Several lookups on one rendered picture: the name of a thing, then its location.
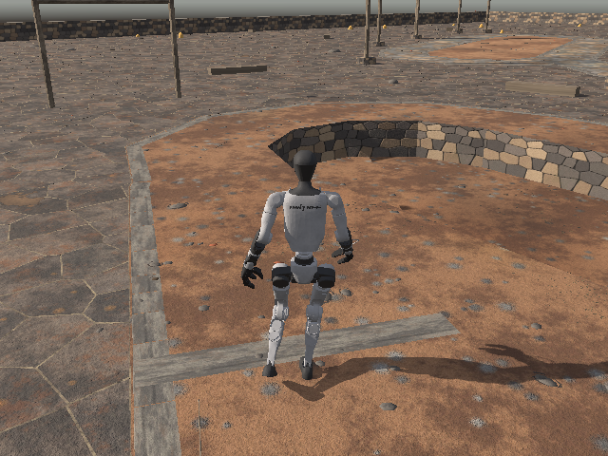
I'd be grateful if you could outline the robot right upper arm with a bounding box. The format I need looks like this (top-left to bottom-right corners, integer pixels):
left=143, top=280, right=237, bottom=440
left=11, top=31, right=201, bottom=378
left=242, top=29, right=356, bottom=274
left=324, top=191, right=350, bottom=242

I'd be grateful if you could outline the robot left hand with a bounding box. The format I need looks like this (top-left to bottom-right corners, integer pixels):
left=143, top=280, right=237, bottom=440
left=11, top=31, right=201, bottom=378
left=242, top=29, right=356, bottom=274
left=241, top=264, right=263, bottom=289

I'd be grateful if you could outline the robot right forearm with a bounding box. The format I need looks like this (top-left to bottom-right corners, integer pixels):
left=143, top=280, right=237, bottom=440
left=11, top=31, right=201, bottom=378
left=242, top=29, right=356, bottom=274
left=339, top=227, right=353, bottom=255

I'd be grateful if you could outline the left robot shin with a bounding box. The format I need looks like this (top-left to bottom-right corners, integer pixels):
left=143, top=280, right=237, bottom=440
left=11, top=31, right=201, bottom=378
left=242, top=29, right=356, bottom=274
left=267, top=305, right=285, bottom=366

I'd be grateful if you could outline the robot left forearm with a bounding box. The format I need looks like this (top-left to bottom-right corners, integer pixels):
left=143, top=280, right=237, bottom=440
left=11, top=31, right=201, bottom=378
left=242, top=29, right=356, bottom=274
left=243, top=229, right=265, bottom=270

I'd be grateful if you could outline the robot right hand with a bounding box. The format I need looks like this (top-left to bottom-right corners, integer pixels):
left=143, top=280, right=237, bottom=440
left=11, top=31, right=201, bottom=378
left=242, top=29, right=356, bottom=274
left=332, top=248, right=353, bottom=264

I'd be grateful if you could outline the robot left upper arm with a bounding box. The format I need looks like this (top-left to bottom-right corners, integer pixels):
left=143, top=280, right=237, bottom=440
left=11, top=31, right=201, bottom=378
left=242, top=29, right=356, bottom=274
left=256, top=191, right=285, bottom=245

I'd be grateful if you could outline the left robot foot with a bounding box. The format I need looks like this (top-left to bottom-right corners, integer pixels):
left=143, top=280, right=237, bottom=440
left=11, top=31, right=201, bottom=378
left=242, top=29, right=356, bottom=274
left=262, top=363, right=277, bottom=377

